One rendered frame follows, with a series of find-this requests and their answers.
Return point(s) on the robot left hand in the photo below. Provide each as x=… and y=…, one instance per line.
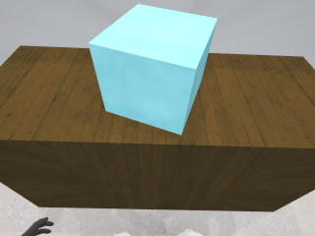
x=33, y=230

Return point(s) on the pedestal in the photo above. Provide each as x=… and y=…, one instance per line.
x=248, y=143

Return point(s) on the carton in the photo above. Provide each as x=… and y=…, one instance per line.
x=149, y=64

